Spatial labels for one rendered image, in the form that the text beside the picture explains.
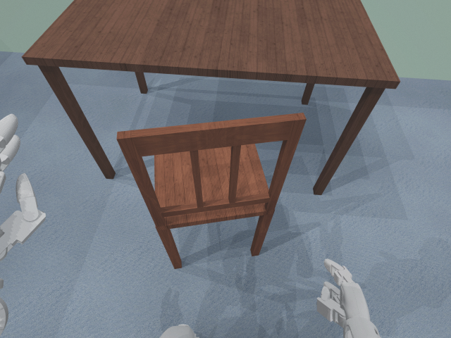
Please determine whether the table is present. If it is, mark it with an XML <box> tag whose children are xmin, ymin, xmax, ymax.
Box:
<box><xmin>22</xmin><ymin>0</ymin><xmax>400</xmax><ymax>195</ymax></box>

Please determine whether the left robot hand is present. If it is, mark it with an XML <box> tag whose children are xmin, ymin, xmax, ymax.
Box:
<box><xmin>0</xmin><ymin>114</ymin><xmax>46</xmax><ymax>261</ymax></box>

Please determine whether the right robot forearm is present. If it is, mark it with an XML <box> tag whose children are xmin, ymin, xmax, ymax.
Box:
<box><xmin>343</xmin><ymin>317</ymin><xmax>381</xmax><ymax>338</ymax></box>

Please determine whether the right robot hand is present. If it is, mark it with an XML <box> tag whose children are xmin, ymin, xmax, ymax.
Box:
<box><xmin>317</xmin><ymin>259</ymin><xmax>370</xmax><ymax>329</ymax></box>

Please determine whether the chair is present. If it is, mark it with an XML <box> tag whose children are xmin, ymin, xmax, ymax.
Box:
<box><xmin>116</xmin><ymin>113</ymin><xmax>307</xmax><ymax>269</ymax></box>

